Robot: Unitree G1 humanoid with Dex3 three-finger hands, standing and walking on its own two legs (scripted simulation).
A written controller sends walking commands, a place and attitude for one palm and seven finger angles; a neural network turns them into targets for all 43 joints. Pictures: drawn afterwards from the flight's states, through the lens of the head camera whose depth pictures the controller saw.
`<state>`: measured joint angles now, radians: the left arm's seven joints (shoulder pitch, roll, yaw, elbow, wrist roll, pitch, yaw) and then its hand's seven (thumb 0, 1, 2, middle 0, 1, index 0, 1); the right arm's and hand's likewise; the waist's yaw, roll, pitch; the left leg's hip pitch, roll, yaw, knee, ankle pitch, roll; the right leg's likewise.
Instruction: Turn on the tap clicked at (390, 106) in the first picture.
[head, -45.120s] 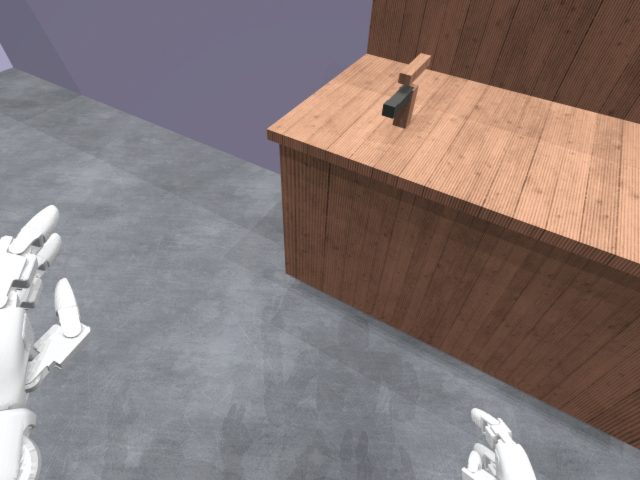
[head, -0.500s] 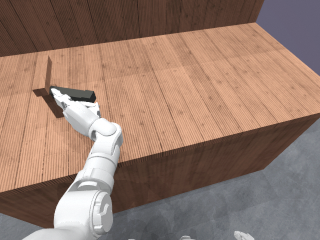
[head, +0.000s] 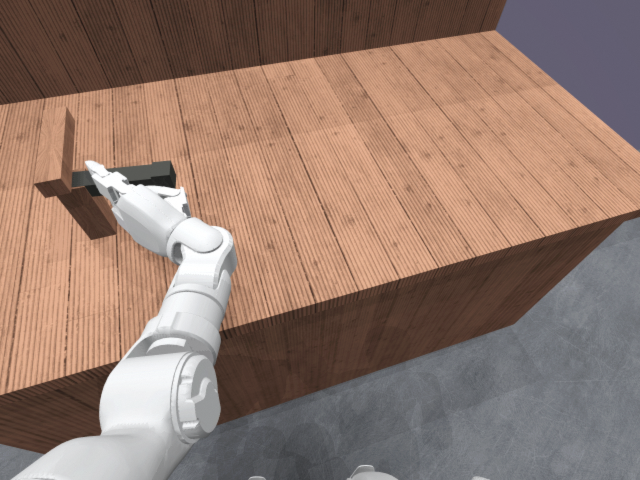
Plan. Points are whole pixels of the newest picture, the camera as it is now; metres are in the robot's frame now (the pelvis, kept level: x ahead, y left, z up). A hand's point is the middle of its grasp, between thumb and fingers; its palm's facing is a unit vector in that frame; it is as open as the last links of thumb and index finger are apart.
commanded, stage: lift the hand up off the lever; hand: left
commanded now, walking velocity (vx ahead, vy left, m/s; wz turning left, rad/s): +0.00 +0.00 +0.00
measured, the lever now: (163, 176) +0.50 +0.20 +0.09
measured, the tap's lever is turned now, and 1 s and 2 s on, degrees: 82 83 83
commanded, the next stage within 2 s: none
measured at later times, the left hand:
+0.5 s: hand (181, 195) +0.46 +0.17 +0.09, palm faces +0.78 -0.61 -0.10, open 7.8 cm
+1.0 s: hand (174, 195) +0.44 +0.17 +0.11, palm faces +0.79 -0.60 -0.11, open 7.8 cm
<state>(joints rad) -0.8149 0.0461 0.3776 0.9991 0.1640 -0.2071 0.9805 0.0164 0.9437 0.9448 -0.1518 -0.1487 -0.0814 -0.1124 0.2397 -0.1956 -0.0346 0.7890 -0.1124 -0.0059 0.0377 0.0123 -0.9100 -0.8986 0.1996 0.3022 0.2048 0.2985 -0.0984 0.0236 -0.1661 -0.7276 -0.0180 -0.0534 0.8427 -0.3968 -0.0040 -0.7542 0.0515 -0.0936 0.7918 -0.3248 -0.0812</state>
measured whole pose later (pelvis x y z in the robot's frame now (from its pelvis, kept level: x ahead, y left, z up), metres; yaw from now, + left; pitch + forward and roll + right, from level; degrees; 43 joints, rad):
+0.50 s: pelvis +0.02 +0.01 +0.01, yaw +0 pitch +14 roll -1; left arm -0.69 -0.03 0.32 0.80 0.12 -0.09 0.94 0.02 0.91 0.91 -0.15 -0.15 -0.15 -0.14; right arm 0.23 -0.20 -0.04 0.77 -0.11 0.00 0.05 0.01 -0.91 -0.90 0.20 0.30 0.20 0.30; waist -0.07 0.03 -0.16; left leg -0.62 -0.02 -0.05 0.79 -0.40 0.00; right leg -0.65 0.05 -0.08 0.74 -0.33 -0.07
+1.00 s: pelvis +0.01 +0.00 +0.01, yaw +1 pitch +11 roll +0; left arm -0.65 -0.05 0.27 0.69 0.11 0.01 0.94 0.02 0.90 0.90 -0.15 -0.15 -0.15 -0.15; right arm 0.18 -0.19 -0.03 0.78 -0.10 0.01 0.03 0.01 -0.91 -0.90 0.20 0.30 0.20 0.30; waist -0.04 0.03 -0.13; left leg -0.55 -0.02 -0.06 0.75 -0.38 -0.01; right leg -0.58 0.05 -0.09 0.71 -0.32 -0.08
